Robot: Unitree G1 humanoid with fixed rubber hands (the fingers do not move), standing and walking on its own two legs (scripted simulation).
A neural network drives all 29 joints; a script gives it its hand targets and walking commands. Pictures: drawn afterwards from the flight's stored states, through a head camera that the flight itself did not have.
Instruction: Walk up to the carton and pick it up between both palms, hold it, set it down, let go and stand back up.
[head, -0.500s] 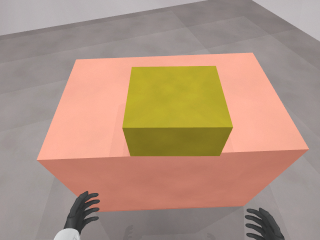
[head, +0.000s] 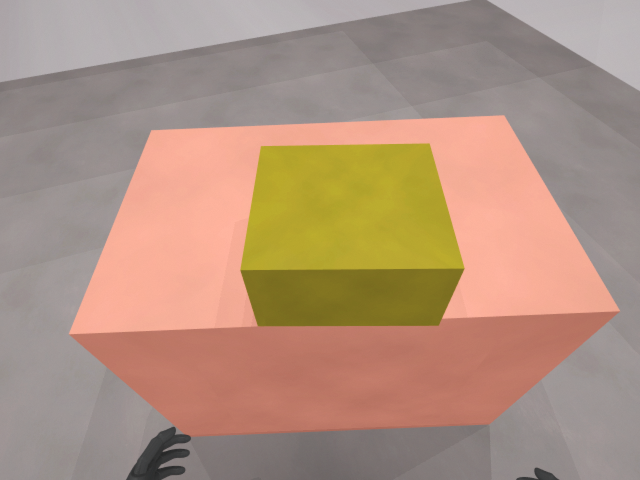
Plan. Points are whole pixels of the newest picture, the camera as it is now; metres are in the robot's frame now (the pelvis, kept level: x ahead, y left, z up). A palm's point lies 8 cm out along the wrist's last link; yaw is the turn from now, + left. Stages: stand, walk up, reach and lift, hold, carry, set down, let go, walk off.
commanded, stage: stand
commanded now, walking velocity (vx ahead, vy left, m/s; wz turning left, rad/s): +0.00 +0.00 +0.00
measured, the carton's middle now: (346, 232) +0.51 +0.01 -0.02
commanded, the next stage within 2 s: none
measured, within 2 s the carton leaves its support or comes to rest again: neither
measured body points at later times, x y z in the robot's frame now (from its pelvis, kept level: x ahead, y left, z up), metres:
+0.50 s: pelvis -0.01 +0.00 +0.00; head -0.04 +0.00 +0.45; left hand +0.10 +0.26 -0.10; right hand +0.12 -0.28 -0.11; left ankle +0.02 +0.10 -0.74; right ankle -0.02 -0.10 -0.74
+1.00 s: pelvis -0.01 +0.00 +0.00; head -0.05 +0.00 +0.45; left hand +0.08 +0.27 -0.10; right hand +0.10 -0.28 -0.11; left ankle +0.02 +0.10 -0.74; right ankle -0.02 -0.10 -0.74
